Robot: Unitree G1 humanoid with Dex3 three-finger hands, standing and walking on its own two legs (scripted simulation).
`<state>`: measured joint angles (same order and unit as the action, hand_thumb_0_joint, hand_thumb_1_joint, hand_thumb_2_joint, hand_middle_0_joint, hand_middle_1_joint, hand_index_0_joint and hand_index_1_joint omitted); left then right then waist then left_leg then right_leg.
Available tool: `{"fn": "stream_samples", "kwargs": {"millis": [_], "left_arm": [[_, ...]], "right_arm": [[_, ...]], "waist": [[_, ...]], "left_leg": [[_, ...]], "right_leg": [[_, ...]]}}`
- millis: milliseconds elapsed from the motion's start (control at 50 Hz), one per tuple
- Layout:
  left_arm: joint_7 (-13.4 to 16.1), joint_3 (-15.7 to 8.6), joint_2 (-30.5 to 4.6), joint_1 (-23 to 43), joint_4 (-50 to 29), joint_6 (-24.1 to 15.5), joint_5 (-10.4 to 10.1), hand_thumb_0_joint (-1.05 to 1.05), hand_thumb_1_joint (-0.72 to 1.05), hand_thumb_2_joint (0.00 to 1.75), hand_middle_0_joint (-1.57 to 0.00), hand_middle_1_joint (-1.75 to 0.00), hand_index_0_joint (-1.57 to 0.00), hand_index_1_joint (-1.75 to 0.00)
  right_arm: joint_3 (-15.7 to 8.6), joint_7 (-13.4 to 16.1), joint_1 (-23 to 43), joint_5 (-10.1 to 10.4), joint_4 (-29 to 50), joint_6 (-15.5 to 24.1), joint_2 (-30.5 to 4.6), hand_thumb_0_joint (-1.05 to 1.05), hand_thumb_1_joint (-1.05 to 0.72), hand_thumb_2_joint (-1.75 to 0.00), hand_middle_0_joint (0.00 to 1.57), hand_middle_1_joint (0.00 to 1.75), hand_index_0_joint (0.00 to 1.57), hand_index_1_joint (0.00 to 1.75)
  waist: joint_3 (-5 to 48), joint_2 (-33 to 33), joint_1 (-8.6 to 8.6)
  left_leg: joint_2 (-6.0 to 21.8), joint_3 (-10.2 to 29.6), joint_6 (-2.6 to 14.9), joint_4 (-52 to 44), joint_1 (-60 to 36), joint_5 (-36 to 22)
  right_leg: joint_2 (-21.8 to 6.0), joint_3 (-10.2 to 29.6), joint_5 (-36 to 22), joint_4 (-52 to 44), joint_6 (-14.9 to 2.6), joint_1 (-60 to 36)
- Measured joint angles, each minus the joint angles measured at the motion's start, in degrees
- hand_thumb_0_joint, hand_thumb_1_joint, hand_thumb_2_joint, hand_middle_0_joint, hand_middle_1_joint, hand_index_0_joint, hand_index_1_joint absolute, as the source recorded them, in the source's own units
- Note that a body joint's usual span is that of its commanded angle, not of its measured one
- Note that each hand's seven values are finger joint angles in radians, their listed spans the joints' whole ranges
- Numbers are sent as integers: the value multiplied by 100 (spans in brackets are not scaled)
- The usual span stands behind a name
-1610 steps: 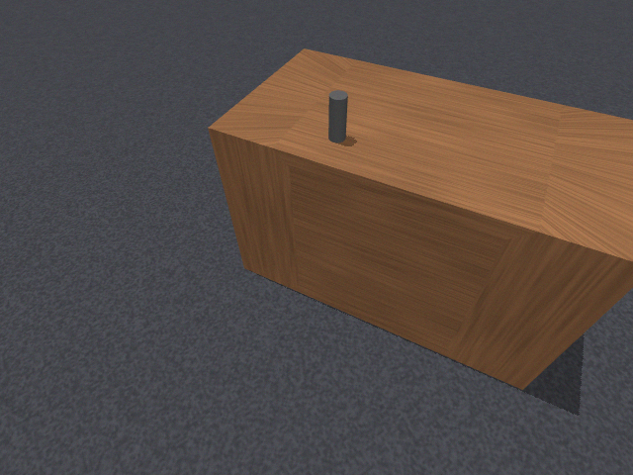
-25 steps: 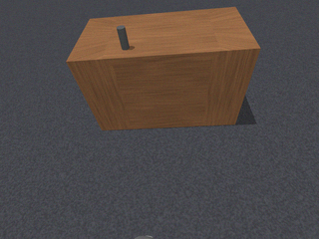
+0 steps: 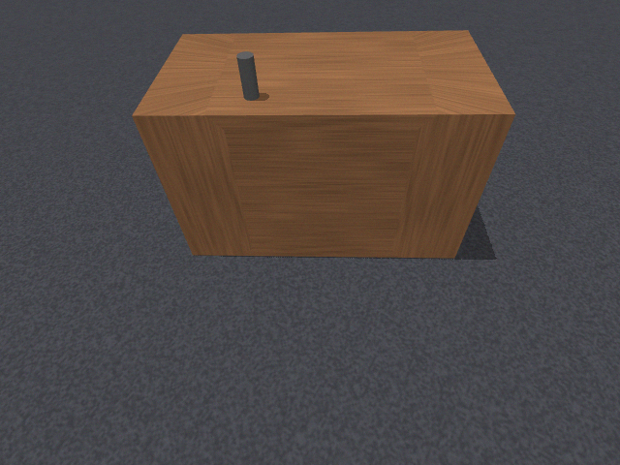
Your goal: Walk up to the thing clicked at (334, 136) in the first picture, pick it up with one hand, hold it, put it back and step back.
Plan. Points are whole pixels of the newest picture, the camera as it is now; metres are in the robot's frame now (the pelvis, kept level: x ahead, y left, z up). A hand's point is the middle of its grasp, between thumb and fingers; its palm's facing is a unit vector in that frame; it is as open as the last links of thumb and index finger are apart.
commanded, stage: step back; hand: left
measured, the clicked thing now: (248, 76) +1.10 +0.21 -0.05
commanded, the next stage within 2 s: stand in 0.40 s
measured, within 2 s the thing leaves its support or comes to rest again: neither
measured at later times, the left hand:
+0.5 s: hand out of the picture +0.14 +0.30 -0.14, palm faces +0.01 -0.93 -0.36, open 7.4 cm
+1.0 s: hand out of the picture +0.08 +0.27 -0.13, palm faces -0.02 -0.94 -0.35, open 7.4 cm
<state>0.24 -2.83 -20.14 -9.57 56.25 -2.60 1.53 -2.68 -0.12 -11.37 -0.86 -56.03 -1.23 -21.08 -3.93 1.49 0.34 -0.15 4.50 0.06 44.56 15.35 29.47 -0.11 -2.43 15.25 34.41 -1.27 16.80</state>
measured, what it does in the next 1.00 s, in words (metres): stands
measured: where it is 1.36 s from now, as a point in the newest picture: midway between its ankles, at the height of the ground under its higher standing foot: outside the picture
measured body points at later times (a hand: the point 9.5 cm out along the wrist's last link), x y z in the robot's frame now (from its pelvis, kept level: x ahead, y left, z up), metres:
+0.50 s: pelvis +0.03 +0.03 +0.01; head +0.06 +0.04 +0.46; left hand +0.14 +0.35 -0.12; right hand +0.13 -0.26 -0.11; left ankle +0.01 +0.15 -0.73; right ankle +0.04 -0.11 -0.73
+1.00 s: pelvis +0.01 +0.01 +0.02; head +0.02 +0.01 +0.47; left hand +0.08 +0.31 -0.11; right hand +0.09 -0.29 -0.12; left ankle +0.01 +0.15 -0.73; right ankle +0.04 -0.11 -0.73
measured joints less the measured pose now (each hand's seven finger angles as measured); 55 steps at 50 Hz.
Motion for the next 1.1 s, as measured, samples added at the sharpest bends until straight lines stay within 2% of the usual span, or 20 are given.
{"fn": "stream_samples", "kwargs": {"millis": [40,100,140,160,180,300,460,760,1100], "left_arm": [[-5,32,68,60,13,18,6,1,90,90,-21,-30,-20,-30],[-17,67,131,173,24,6,15,1,90,90,-21,-30,-20,-30],[-25,76,119,243,38,32,-4,1,90,90,-21,-30,-20,-30],[-24,74,95,288,57,58,-24,1,90,90,-21,-30,-20,-30],[-17,66,57,325,81,91,-49,1,90,90,-21,-30,-20,-30],[2,57,-107,388,284,134,-130,1,90,90,-21,-30,-20,-30],[28,112,-181,555,480,167,-184,1,91,90,-21,-30,-20,-30],[-61,276,49,554,828,174,-136,1,91,90,-21,-30,-20,-30],[-81,256,-22,272,964,159,-100,1,90,90,-21,-30,-20,-30]], "right_arm": [[16,-13,41,6,-39,20,-16,1,-90,-90,20,30,20,30],[13,-25,107,-6,-111,63,-68,1,-90,-90,20,30,20,30],[2,-23,146,-27,-161,104,-85,1,-90,-90,20,30,20,30],[-13,-13,171,-47,-201,131,-68,1,-90,-90,20,30,20,30],[-21,-1,198,-72,-250,148,-20,1,-90,-90,20,30,20,30],[85,-46,346,-74,-505,112,162,1,-90,-90,20,30,20,30],[140,-25,616,2,-592,204,244,1,-90,-90,20,30,20,30],[160,-36,816,46,-718,232,162,1,-90,-90,20,30,20,30],[163,-124,406,-9,-950,162,119,1,-90,-90,20,30,20,30]], "waist": [[18,-19,26],[7,15,53],[-18,21,35],[-52,-19,21],[-86,-112,33],[-18,-155,40],[-61,-249,27],[28,-182,-17],[75,-89,-42]], "left_leg": [[-42,-52,31,59,80,143],[28,-139,48,-213,114,-71],[91,-241,41,-829,-36,-582],[65,-277,-16,-1034,-101,-1089],[0,-339,-56,-1101,-161,-1196],[115,-407,-63,-1150,-268,-1015],[56,-454,-18,-1516,-558,-1139],[113,-449,-110,-2463,-1077,-1699],[260,-414,-220,-2558,-882,-1860]], "right_leg": [[-95,12,41,-15,15,-22],[-187,-4,83,1,92,-4],[-246,-14,161,103,153,38],[-300,0,215,183,192,52],[-371,63,254,240,229,54],[-252,105,105,-206,298,-192],[-307,140,-9,-540,347,-460],[-240,109,-495,-1359,286,-921],[-90,68,-692,-1535,165,-763]]}}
